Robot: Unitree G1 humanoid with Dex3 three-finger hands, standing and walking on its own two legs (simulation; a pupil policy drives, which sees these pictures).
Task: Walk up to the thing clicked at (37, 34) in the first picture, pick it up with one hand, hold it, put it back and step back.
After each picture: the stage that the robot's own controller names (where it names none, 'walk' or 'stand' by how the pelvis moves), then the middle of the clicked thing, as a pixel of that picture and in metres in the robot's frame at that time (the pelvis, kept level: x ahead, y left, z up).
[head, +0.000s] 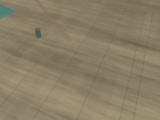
stand; (38, 33) +1.63 +0.56 -0.72
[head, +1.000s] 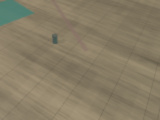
walk; (55, 38) +1.56 +0.26 -0.70
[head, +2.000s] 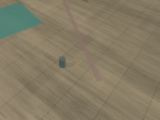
walk; (62, 62) +1.07 +0.17 -0.71
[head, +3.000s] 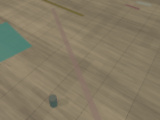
walk; (53, 101) +0.66 +0.21 -0.71
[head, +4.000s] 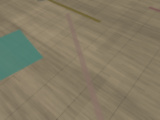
walk; out of the picture +0.42 +0.21 -0.71
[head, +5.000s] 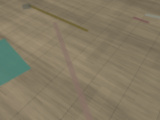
stand; out of the picture +0.35 +0.18 -0.72
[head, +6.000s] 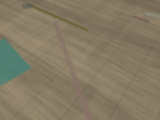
stand; out of the picture +0.35 +0.19 -0.73
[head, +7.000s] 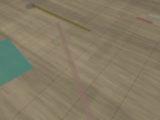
stand; out of the picture +0.35 +0.19 -0.73
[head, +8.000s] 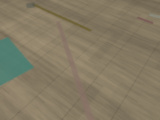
stand; out of the picture +0.35 +0.18 -0.73
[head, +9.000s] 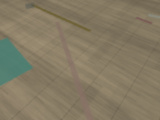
go down; out of the picture +0.35 +0.19 -0.73
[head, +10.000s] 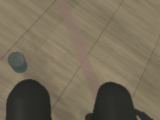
go down; (18, 63) +0.43 +0.25 -0.30
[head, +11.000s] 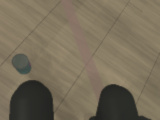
approach; (22, 64) +0.42 +0.25 -0.30
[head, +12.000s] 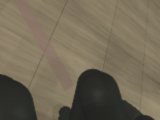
close in; out of the picture +0.39 +0.30 -0.22
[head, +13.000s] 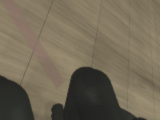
close; out of the picture +0.39 +0.30 -0.22
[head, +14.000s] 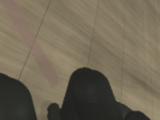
lift; out of the picture +0.37 +0.28 -0.23
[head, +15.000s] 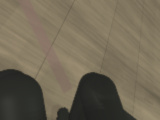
lift; out of the picture +0.33 +0.27 -0.20
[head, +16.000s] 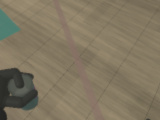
lift; (24, 93) +0.32 +0.19 +0.00
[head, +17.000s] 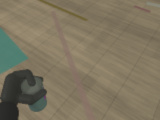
hold; (35, 94) +0.33 +0.17 +0.00
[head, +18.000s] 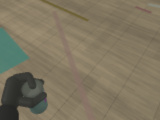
hold; (35, 97) +0.32 +0.17 -0.01
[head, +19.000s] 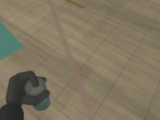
crouch; (38, 95) +0.33 +0.15 -0.04
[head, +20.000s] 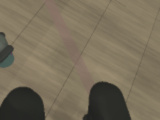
lower; out of the picture +0.45 +0.24 -0.10
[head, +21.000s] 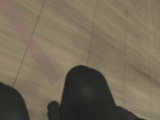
lower; out of the picture +0.41 +0.30 -0.22
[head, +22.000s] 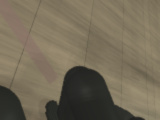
lower; out of the picture +0.41 +0.30 -0.23
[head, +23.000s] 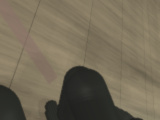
lower; out of the picture +0.41 +0.30 -0.23
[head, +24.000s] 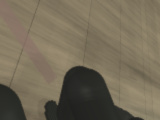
lower; out of the picture +0.41 +0.30 -0.23
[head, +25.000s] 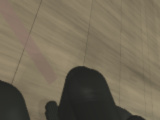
open; out of the picture +0.39 +0.29 -0.23
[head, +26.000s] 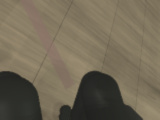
stand; out of the picture +0.40 +0.27 -0.24
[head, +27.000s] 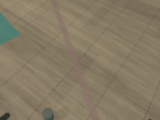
stand; (48, 115) +0.39 +0.18 -0.59
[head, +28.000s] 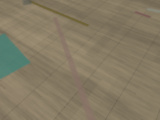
stand; out of the picture +0.38 +0.18 -0.66
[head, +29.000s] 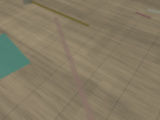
stand; out of the picture +0.37 +0.18 -0.67
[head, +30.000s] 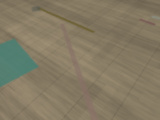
stand; out of the picture +0.40 +0.17 -0.72
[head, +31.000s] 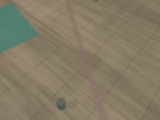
walk; (61, 104) +0.49 +0.13 -0.70
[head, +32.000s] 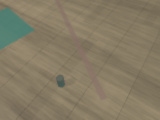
walk; (60, 81) +0.75 +0.22 -0.70
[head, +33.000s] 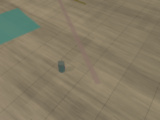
stand; (61, 66) +1.04 +0.20 -0.70
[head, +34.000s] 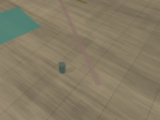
stand; (62, 67) +1.01 +0.18 -0.72
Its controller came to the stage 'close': yes
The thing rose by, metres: 0.71
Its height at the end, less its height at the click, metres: +0.00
